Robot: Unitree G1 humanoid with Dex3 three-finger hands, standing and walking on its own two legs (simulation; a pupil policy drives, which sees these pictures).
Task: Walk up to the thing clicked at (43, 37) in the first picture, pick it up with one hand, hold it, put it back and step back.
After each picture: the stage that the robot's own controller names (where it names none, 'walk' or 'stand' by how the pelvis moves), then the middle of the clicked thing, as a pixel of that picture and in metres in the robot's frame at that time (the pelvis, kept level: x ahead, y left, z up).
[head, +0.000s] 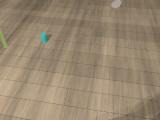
stand; (44, 38) +1.56 +0.46 -0.72
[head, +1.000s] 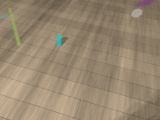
walk; (59, 40) +1.46 +0.19 -0.70
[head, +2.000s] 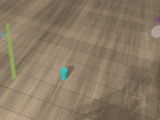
walk; (64, 73) +0.93 +0.13 -0.71
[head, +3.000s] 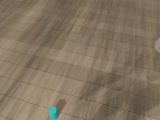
walk; (53, 113) +0.55 +0.22 -0.70
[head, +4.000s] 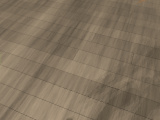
stand; out of the picture +0.37 +0.19 -0.70
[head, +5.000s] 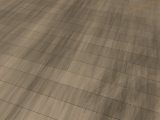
stand; out of the picture +0.32 +0.20 -0.72
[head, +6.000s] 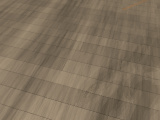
stand; out of the picture +0.31 +0.22 -0.72
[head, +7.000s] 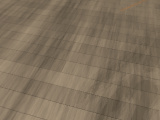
stand; out of the picture +0.31 +0.23 -0.73
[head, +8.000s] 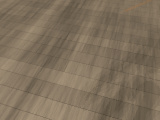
stand; out of the picture +0.32 +0.22 -0.73
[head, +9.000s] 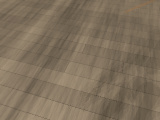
stand; out of the picture +0.32 +0.21 -0.73
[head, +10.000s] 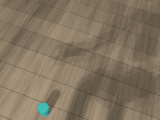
go down; (44, 109) +0.37 +0.19 -0.57
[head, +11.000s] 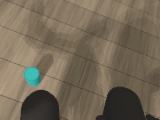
go down; (33, 77) +0.42 +0.21 -0.32
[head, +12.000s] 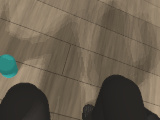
close in; (7, 67) +0.42 +0.23 -0.26
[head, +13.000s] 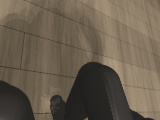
close; out of the picture +0.41 +0.26 -0.22
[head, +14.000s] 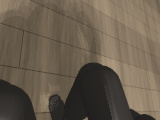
close; out of the picture +0.40 +0.26 -0.23
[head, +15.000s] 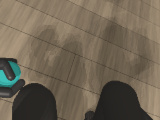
lift; (7, 77) +0.35 +0.24 -0.11
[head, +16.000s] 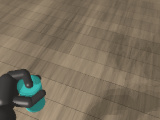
hold; (32, 94) +0.32 +0.17 +0.03
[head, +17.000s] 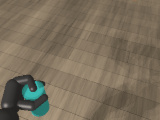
hold; (37, 99) +0.32 +0.16 +0.00
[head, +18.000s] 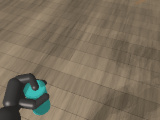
hold; (38, 98) +0.32 +0.16 +0.00
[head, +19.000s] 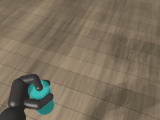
crouch; (42, 98) +0.33 +0.15 -0.02
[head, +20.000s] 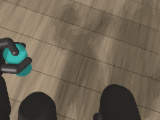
crouch; (19, 61) +0.43 +0.19 -0.10
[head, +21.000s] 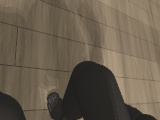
lower; out of the picture +0.43 +0.27 -0.23
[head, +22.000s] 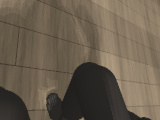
lower; out of the picture +0.42 +0.27 -0.23
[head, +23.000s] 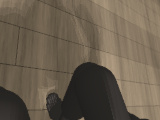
lower; out of the picture +0.42 +0.27 -0.23
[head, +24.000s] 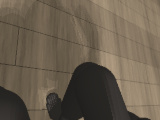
lower; out of the picture +0.42 +0.27 -0.23
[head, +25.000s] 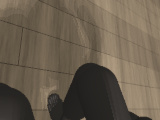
loosen; out of the picture +0.41 +0.25 -0.24
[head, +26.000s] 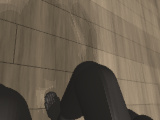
withdraw; out of the picture +0.41 +0.25 -0.23
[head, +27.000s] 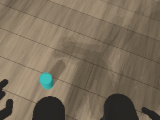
walk; (46, 81) +0.43 +0.18 -0.41
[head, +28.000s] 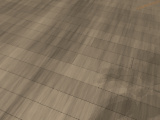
stand; out of the picture +0.36 +0.15 -0.66
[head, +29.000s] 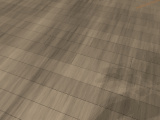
stand; out of the picture +0.37 +0.17 -0.66
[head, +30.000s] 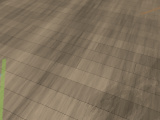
stand; out of the picture +0.37 +0.16 -0.71
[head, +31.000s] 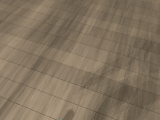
walk; out of the picture +0.40 +0.14 -0.70
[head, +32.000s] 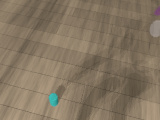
walk; (53, 99) +0.54 +0.18 -0.70
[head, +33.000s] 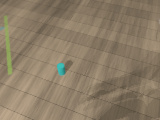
walk; (61, 69) +0.86 +0.21 -0.69
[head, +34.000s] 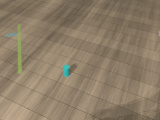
stand; (66, 70) +1.00 +0.18 -0.71
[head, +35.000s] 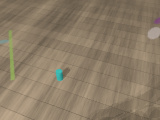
stand; (59, 75) +1.00 +0.22 -0.73
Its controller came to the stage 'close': yes
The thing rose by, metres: 0.71
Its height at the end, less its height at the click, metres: +0.00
